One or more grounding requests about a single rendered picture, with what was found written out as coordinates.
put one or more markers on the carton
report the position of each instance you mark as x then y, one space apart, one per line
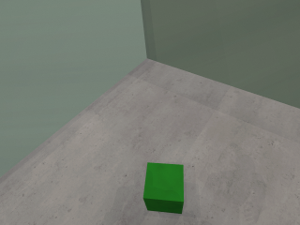
164 187

